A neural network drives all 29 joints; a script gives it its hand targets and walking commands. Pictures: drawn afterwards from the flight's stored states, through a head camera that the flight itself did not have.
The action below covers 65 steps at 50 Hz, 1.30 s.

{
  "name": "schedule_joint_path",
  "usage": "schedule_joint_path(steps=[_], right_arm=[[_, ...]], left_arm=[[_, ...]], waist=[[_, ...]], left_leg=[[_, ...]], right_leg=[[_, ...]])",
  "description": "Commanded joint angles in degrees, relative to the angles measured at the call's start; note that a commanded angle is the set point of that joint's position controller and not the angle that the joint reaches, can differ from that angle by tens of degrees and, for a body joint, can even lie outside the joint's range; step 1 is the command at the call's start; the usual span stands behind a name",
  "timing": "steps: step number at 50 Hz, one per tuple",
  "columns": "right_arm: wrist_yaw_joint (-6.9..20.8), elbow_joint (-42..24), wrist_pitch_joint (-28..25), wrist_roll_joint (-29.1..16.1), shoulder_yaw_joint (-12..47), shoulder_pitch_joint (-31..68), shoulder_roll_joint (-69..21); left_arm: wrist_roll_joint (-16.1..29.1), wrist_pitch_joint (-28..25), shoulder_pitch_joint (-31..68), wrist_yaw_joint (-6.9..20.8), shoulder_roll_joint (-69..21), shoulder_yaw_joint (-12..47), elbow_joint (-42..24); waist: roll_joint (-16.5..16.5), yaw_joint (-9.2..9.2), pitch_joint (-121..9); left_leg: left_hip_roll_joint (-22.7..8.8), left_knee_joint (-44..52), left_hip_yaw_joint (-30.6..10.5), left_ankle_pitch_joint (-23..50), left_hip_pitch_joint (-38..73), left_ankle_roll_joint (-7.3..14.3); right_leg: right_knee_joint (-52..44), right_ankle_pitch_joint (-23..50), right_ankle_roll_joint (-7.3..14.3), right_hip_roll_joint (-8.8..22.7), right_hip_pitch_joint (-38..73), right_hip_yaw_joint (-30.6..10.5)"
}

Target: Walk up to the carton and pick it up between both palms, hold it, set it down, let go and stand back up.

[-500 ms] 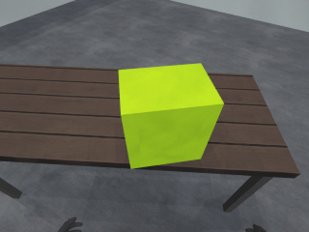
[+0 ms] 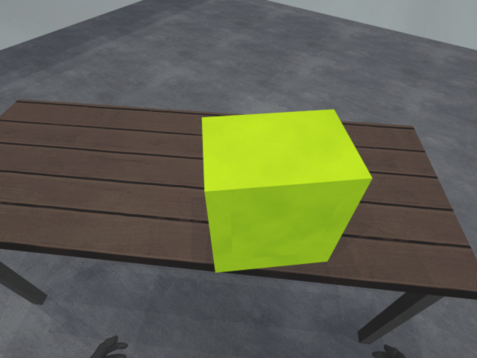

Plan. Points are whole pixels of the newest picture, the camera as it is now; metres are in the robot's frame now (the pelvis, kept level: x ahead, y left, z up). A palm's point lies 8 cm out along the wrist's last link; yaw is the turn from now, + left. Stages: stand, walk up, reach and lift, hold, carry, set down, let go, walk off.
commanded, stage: walk up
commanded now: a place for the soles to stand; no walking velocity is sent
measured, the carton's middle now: (270, 196) +0.42 -0.05 +0.01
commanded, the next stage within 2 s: reach and lift in 1.12 s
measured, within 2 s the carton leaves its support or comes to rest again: neither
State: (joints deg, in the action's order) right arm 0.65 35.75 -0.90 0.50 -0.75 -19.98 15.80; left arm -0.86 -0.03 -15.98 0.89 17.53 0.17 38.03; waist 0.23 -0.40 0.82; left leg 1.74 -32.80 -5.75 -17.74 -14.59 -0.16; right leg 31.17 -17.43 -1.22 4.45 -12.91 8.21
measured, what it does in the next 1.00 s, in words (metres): stands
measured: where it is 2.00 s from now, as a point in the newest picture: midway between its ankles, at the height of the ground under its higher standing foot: outside the picture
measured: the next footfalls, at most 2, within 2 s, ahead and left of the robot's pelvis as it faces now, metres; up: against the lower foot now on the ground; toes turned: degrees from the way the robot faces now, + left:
none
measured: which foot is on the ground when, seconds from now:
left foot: down 0.00-1.00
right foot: down 0.00-1.00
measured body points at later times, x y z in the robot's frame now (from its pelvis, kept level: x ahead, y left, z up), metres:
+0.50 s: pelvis +0.00 +0.01 +0.00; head +0.00 +0.01 +0.45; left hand +0.09 +0.28 -0.11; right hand +0.13 -0.25 -0.09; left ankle +0.00 +0.12 -0.73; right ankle -0.01 -0.13 -0.73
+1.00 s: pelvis -0.01 +0.00 +0.00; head -0.01 +0.01 +0.45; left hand +0.05 +0.28 -0.11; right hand +0.13 -0.26 -0.10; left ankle +0.00 +0.12 -0.73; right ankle -0.01 -0.13 -0.73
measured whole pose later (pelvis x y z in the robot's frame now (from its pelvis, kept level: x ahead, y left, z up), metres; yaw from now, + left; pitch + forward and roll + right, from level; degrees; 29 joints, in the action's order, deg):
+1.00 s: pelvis -0.01 +0.00 +0.00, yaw +6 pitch -1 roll -1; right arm 0.6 35.9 0.1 0.5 -1.2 -18.2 16.2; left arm -1.0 0.8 -20.1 0.2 18.6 -0.3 37.5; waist 0.4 -0.9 1.0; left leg 4.2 -34.9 -10.9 -17.0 -16.2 -0.4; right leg 33.0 -18.9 -1.3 6.3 -12.0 12.3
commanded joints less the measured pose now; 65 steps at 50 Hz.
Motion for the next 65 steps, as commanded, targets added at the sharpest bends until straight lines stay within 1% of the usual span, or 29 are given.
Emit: schedule_joint_path(steps=[1,3,14,17,34,40,48,52,56,57,58,59,60,61,62,64,65], right_arm=[[-0.48,-3.69,-0.74,-0.32,-2.45,-0.07,7.93],[-0.52,-3.67,-0.59,-0.32,-2.45,0.24,7.99],[-0.33,-3.94,-0.17,-0.4,-2.64,1.87,8.19],[-0.3,-4.12,-0.13,-0.35,-2.68,2.36,8.14],[-0.15,-3.98,0.05,-0.1,-2.77,2.61,7.89],[-0.18,-3.95,-0.01,0.03,-2.75,2.2,7.71],[-0.32,-3.87,0.06,0.02,-2.75,1.89,7.81],[-0.42,-3.76,0.09,-0.07,-2.75,1.9,8.05],[-0.46,-3.74,0.16,-0.06,-2.7,2.11,8.09],[-0.42,8.61,-9.32,6.99,-6.66,25.92,2.17],[0.98,14.49,-12.35,6.57,-7.18,21.94,4.73],[1.83,15.15,-13.52,6.11,-7.37,22.34,5.71],[1.98,16.27,-13.89,5.82,-6.31,21.6,5.7],[1.91,16.72,-14.88,5.43,-5.66,20.3,6.15],[1.82,17.31,-15.72,4.79,-4.92,19.83,6.53],[1.98,18.64,-16.72,3.04,-3.98,19.07,7.07],[2.08,18.21,-16.83,2.06,-3.3,19.22,7.17]], left_arm=[[-0.03,-0.54,-0.14,-0.54,6.96,-2.1,-4.99],[0.0,-0.35,-0.26,-0.63,6.88,-2.06,-5.18],[0.0,-0.03,-0.69,-0.83,7.19,-2.33,-5.59],[0.01,-0.09,-0.89,-0.83,7.31,-2.38,-5.58],[-0.09,-0.16,-3.3,-0.9,7.96,-2.71,-5.03],[-0.16,-0.26,-4.26,-0.95,8.43,-2.81,-4.71],[-0.07,-0.02,-4.83,-0.95,8.58,-2.76,-4.63],[-0.1,0.04,-5.4,-0.97,8.47,-2.71,-4.63],[-0.07,0.07,-5.76,-1.0,8.59,-2.72,-4.61],[2.28,7.13,20.9,-2.6,10.74,-5.83,-15.02],[1.53,10.41,15.29,-3.55,7.61,-4.2,-15.27],[0.91,11.65,14.85,-3.8,7.26,-4.8,-16.54],[0.92,12.5,12.62,-3.61,6.89,-5.37,-15.74],[0.88,12.96,11.12,-3.54,6.9,-6.12,-17.02],[1.07,13.37,9.6,-3.41,6.82,-6.42,-17.2],[0.72,14.31,6.18,-3.16,5.67,-7.4,-16.28],[0.39,14.69,4.66,-2.93,5.28,-7.96,-15.58]], waist=[[-1.05,-0.15,-3.72],[-1.07,-0.19,-3.47],[-1.28,-0.17,-0.82],[-1.54,-0.16,-1.09],[-0.73,-0.25,0.96],[-0.68,-0.32,0.38],[-0.63,-0.43,0.83],[-1.59,-0.55,0.35],[-1.16,-0.65,0.18],[-4.48,1.61,-2.54],[-5.43,1.44,2.35],[-4.56,1.33,0.67],[-0.84,1.14,-1.3],[-0.81,0.88,-3.37],[-0.68,0.34,-4.88],[-0.34,-0.42,-6.7],[-0.36,-1.03,-6.86]], left_leg=[[-4.59,4.29,-5.76,18.23,-2.19,3.35],[-4.49,4.31,-6.09,18.83,-2.18,3.42],[-3.45,5.09,-7.69,16.71,-4.32,3.52],[-3.12,5.14,-7.94,15.68,-4.21,3.51],[-1.73,5.07,-9.5,7.78,-6.91,3.19],[-1.22,3.94,-9.18,8.08,-6.62,2.95],[-1.21,3.72,-10.03,9.33,-7.29,3.09],[-1.34,4.13,-10.9,10.09,-7.77,3.28],[-1.17,3.67,-10.89,11.03,-7.69,3.29],[-4.75,3.06,4.9,3.38,-11.92,-1.04],[-5.14,5.38,4.72,0.87,-17.03,-0.78],[-5.66,6.23,4.46,2.09,-16.63,-0.82],[-4.31,3.69,5.13,6.8,-15.45,-1.08],[-3.65,3.46,5.29,9.64,-12.49,-1.43],[-2.91,3.51,5.75,12.7,-9.49,-1.5],[-2.03,4.2,6.44,19.2,-1.93,-1.86],[-1.49,4.83,6.77,20.95,0.56,-1.91]], right_leg=[[-2.33,11.19,3.88,3.84,6.04,-4.48],[-2.06,11.14,3.8,3.8,5.95,-4.2],[-2.69,8.05,3.57,4.02,5.8,-3.52],[-2.98,7.17,3.62,4.18,5.77,-3.45],[-5.24,-1.05,4.23,5.18,3.76,-3.39],[-5.66,-1.4,4.67,5.94,3.71,-3.62],[-4.75,-0.46,4.71,5.83,3.92,-3.08],[-3.86,0.69,4.51,5.33,5.04,-2.82],[-3.84,1.58,4.62,5.44,5.33,-2.81],[3.77,-1.86,3.46,-3.82,-2.6,-2.71],[5.07,0.93,3.19,-4.79,4.37,-2.33],[5.03,1.36,2.86,-5.02,6.05,-2.22],[4.52,2.38,2.48,-3.97,7.45,-2.35],[3.16,3.25,2.01,-4.21,7.77,-1.95],[1.31,4.54,2.0,-4.47,8.39,-1.77],[-2.6,7.87,2.44,-5.44,8.97,-2.05],[-4.65,9.03,2.56,-5.76,9.89,-2.36]])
